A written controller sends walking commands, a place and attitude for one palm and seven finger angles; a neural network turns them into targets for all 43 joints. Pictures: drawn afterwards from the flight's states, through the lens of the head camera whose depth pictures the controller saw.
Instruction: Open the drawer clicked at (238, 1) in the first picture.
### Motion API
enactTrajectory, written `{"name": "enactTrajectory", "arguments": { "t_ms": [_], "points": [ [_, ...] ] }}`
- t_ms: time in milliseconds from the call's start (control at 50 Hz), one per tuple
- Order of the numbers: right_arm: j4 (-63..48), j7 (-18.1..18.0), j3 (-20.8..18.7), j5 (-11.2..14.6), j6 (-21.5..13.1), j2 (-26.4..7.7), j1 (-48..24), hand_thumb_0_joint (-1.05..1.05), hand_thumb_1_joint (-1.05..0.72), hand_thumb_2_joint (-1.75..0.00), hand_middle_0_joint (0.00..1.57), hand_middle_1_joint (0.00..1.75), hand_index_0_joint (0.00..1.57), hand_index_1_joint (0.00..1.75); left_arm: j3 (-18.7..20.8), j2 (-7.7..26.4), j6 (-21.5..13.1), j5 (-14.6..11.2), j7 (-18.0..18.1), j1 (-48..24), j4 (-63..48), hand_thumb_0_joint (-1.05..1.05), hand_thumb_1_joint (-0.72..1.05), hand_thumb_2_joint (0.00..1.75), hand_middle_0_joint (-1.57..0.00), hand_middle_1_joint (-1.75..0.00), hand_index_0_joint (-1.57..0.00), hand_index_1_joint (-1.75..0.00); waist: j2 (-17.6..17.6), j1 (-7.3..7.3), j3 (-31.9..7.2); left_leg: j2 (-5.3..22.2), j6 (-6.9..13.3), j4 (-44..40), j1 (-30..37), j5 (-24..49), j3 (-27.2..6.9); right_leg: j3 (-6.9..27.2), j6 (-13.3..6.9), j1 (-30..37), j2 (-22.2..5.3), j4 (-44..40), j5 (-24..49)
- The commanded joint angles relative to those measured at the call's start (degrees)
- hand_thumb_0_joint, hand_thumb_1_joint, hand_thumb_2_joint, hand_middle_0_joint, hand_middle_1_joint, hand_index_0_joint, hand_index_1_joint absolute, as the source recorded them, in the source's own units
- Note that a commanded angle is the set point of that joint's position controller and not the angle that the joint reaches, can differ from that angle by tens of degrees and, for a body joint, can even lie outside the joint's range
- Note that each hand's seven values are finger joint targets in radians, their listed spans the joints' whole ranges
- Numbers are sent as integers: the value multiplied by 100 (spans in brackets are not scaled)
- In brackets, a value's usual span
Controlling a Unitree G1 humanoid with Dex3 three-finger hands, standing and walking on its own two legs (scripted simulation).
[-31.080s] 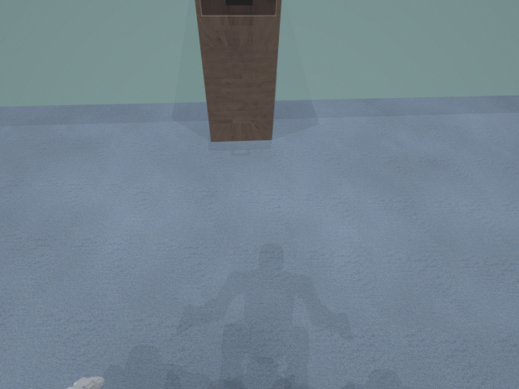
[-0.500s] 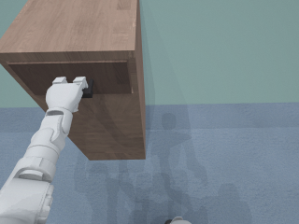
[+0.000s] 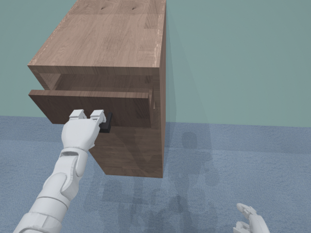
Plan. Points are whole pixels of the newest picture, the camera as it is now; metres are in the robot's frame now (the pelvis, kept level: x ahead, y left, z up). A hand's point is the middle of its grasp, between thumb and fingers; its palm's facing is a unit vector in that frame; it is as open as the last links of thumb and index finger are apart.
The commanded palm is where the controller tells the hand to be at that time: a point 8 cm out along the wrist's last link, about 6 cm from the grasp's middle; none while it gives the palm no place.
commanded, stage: pull the drawer open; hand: left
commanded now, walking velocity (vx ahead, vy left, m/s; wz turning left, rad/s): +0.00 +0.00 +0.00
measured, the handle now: (91, 121) +0.40 +0.22 +0.04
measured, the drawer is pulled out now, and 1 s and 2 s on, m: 0.08 0.22 0.30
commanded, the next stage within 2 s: none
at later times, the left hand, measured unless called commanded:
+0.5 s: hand (83, 160) +0.29 +0.21 +0.02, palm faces +0.00 -0.06 -1.00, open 5.5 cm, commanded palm +0.25 +0.22 +0.07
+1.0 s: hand (74, 190) +0.22 +0.21 +0.02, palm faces +0.01 -0.07 -1.00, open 5.6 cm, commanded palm +0.18 +0.22 +0.07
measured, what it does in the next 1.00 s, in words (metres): stands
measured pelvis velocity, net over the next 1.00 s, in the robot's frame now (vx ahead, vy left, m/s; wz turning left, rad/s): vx -0.02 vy -0.02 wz -0.01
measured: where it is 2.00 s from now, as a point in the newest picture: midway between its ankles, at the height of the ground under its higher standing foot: outside the picture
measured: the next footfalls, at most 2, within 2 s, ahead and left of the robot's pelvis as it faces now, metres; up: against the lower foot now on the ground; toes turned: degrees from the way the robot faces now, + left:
none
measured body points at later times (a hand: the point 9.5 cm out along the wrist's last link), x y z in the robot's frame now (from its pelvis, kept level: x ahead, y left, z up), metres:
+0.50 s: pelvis -0.01 -0.01 +0.00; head +0.03 -0.04 +0.45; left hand +0.29 +0.21 +0.07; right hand +0.16 -0.26 -0.12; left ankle -0.08 +0.08 -0.72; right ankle +0.01 -0.11 -0.72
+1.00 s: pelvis -0.02 -0.02 +0.00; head +0.00 -0.05 +0.45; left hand +0.21 +0.21 +0.07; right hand +0.19 -0.24 -0.10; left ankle -0.08 +0.08 -0.72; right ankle +0.01 -0.11 -0.72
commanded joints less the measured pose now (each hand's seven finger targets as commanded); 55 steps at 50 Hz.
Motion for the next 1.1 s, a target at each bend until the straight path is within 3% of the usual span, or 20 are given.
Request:
{"name": "enactTrajectory", "arguments": {
  "t_ms": [0,180,200,220,300,340,400,420,460,560,600,660,760,800,820,840,900,980,1000,1080],
  "points": [
    [-679,-95,-217,-29,-158,-705,-184,0,-90,-90,20,30,20,30,618,1046,51,-38,272,-1191,-1339,0,90,90,-40,-135,-40,-135,-207,114,-1774,241,-430,-203,545,4075,-271,47,-170,1622,-40,34,2390],
    [-757,-141,-159,-74,-242,-607,-395,0,-90,-90,20,30,20,30,834,1181,-52,-95,234,-425,-1769,0,90,90,-40,-135,-40,-135,-174,285,-1890,151,-387,-242,424,3812,-192,169,-173,2009,-72,54,2648],
    [-775,-147,-151,-75,-239,-629,-439,0,-90,-90,20,30,20,30,1011,1339,-60,-91,240,-242,-1738,0,90,90,-40,-135,-40,-135,-242,318,-1798,150,-383,-274,346,3731,-189,185,-179,2054,-68,34,2605],
    [-787,-146,-130,-84,-251,-603,-477,0,-90,-90,20,30,20,30,865,1181,-62,-98,242,-217,-1767,0,90,90,-40,-135,-40,-135,-228,286,-1712,139,-358,-276,290,3605,-175,200,-165,2009,-84,32,2592],
    [-815,-148,-152,-76,-291,-614,-553,0,-90,-90,20,30,20,30,1044,1285,-100,-95,290,218,-1998,0,90,90,-40,-135,-40,-135,-173,353,-1761,136,-368,-294,293,3536,-161,256,-177,2067,-66,31,2536],
    [-832,-132,-159,-71,-323,-589,-550,0,-90,-90,20,30,20,30,873,1070,-95,-120,319,275,-2139,0,90,90,-40,-135,-40,-135,-190,314,-1632,161,-383,-304,314,3455,-189,208,-177,1908,-60,24,2324],
    [-816,-159,-159,-72,-342,-627,-594,0,-90,-90,20,30,20,30,1006,1243,-63,-87,361,279,-2152,0,90,90,-40,-135,-40,-135,-242,324,-1633,124,-353,-346,209,3108,-164,260,-176,1984,-55,-2,2143],
    [-846,-155,-151,-81,-367,-595,-629,0,-90,-90,20,30,20,30,880,1145,-72,-69,378,297,-2305,0,90,90,-40,-135,-40,-135,-102,314,-1636,126,-340,-331,272,3097,-153,260,-176,1919,-73,2,2132],
    [-822,-155,-165,-87,-403,-590,-616,0,-90,-90,20,30,20,30,844,1065,-59,-89,396,510,-2349,0,90,90,-40,-135,-40,-135,-142,315,-1626,120,-342,-305,283,3146,-145,263,-175,1930,-68,14,2198],
    [-851,-173,-127,-95,-447,-605,-730,0,-90,-90,20,30,20,30,1003,1184,-77,-149,390,950,-2492,0,90,90,-40,-135,-40,-135,-320,361,-1426,93,-297,-367,126,2821,-137,325,-165,2025,-77,-28,2128],
    [-883,-171,-142,-101,-453,-608,-790,0,-90,-90,20,30,20,30,1194,1329,-124,-148,404,1200,-2730,0,90,90,-40,-135,-40,-135,-179,444,-1584,87,-323,-398,186,2903,-145,396,-189,2172,-75,-18,2203],
    [-928,-124,-128,-106,-510,-554,-828,0,-90,-90,20,30,20,30,996,1036,-163,-177,433,1687,-2972,0,90,90,-40,-135,-40,-135,-196,434,-1402,111,-326,-355,237,2980,-152,364,-175,1993,-70,-16,2131],
    [-905,-121,-112,-138,-546,-542,-904,0,-90,-90,20,30,20,30,1035,1079,-181,-74,522,1736,-3127,0,90,90,-40,-135,-40,-135,-217,404,-1204,94,-312,-354,199,2612,-163,400,-186,1808,-46,-33,1799],
    [-935,-106,-124,-134,-545,-546,-935,0,-90,-90,20,30,20,30,1088,1107,-188,-78,542,1963,-3405,0,90,90,-40,-135,-40,-135,-30,445,-1385,97,-360,-345,370,2816,-178,437,-207,1865,-27,-29,1879],
    [-928,-89,-101,-150,-565,-515,-935,0,-90,-90,20,30,20,30,906,954,-174,-56,548,1931,-3408,0,90,90,-40,-135,-40,-135,-67,390,-1283,110,-359,-324,357,2703,-185,372,-182,1725,-50,-17,1728],
    [-895,-96,-123,-133,-554,-522,-929,0,-90,-90,20,30,20,30,1016,1034,-182,-101,548,1896,-3414,0,90,90,-40,-135,-40,-135,-174,366,-1156,98,-365,-341,312,2606,-191,379,-197,1719,-26,-56,1689],
    [-930,-120,-97,-154,-551,-519,-995,0,-90,-90,20,30,20,30,1088,1091,-201,-78,550,2127,-3524,0,90,90,-40,-135,-40,-135,-158,436,-1171,64,-348,-351,296,2502,-185,449,-209,1785,-19,-61,1697],
    [-909,-114,-70,-148,-563,-468,-1049,0,-90,-90,20,30,20,30,985,986,-214,-55,562,2115,-3513,0,90,90,-40,-135,-40,-135,-149,395,-903,56,-349,-355,213,2200,-202,405,-211,1598,-22,-79,1416],
    [-908,-120,-69,-165,-554,-501,-1056,0,-90,-90,20,30,20,30,1029,1060,-219,-34,559,2084,-3583,0,90,90,-40,-135,-40,-135,-38,419,-961,65,-374,-383,294,2290,-196,438,-223,1616,-5,-87,1430],
    [-949,-111,-61,-165,-591,-448,-1059,0,-90,-90,20,30,20,30,1005,961,-235,-71,558,2458,-3692,0,90,90,-40,-135,-40,-135,-197,480,-1074,66,-375,-352,296,2317,-212,409,-209,1693,-12,-46,1461]
  ]
}}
